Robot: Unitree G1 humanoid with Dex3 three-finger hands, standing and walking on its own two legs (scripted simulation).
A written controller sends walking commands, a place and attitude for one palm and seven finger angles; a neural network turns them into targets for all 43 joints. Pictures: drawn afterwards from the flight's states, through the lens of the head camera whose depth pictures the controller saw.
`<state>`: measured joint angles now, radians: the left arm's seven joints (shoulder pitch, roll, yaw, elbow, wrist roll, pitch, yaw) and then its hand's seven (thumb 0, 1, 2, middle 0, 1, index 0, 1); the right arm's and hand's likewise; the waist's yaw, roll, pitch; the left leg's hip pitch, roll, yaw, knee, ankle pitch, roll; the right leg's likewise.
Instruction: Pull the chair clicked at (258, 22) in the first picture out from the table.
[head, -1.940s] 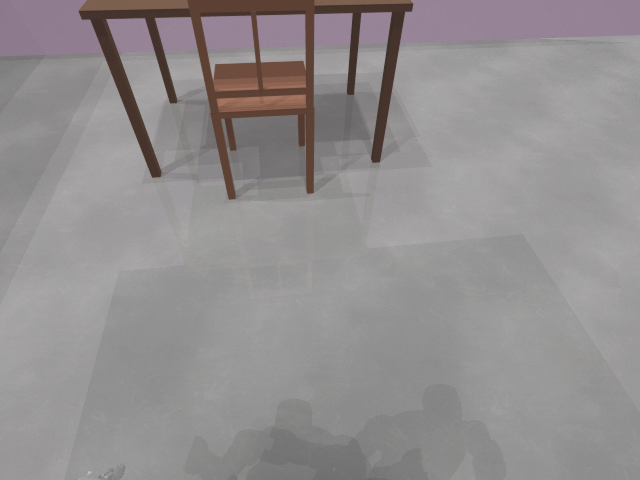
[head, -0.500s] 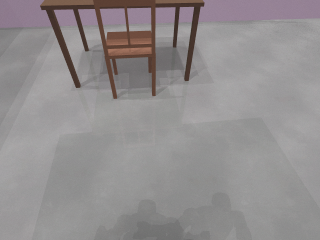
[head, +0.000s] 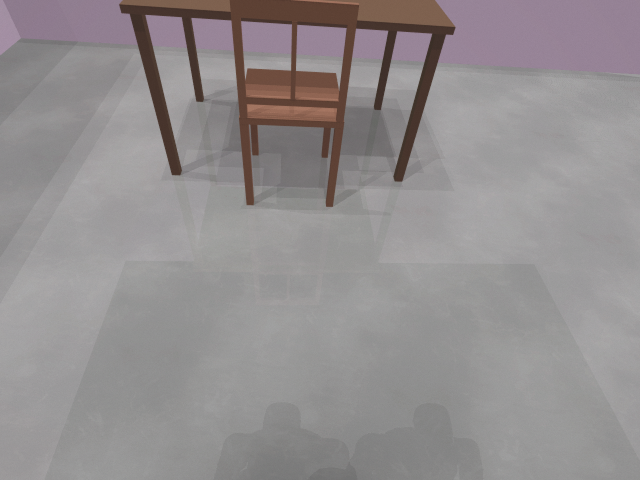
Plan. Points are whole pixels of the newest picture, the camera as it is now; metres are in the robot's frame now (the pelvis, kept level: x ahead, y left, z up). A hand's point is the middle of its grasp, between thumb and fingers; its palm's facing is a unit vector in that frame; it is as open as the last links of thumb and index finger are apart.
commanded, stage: walk to a spot facing it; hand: left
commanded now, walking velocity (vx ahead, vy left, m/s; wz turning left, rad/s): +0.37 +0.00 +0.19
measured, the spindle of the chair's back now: (293, 62) +1.39 +0.13 -0.10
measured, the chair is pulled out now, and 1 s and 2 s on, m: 0.00 0.00 0.00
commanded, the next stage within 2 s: turn to face it in 1.16 s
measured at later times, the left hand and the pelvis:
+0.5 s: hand (230, 389) +0.29 +0.15 -0.16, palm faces +0.13 -0.97 -0.19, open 7.3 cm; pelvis +0.22 -0.04 -0.01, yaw +8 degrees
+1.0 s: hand (200, 343) +0.37 +0.21 -0.17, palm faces +0.27 -0.95 -0.15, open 7.4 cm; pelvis +0.42 +0.04 +0.01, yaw +11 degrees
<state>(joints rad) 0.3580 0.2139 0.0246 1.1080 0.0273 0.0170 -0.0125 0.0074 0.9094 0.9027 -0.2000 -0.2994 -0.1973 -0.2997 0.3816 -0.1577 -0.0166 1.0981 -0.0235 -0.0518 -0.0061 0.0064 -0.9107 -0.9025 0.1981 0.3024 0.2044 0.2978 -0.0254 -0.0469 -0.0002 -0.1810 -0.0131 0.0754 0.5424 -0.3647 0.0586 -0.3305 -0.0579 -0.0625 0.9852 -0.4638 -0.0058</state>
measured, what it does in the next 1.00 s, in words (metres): walks ahead: right foot, then left foot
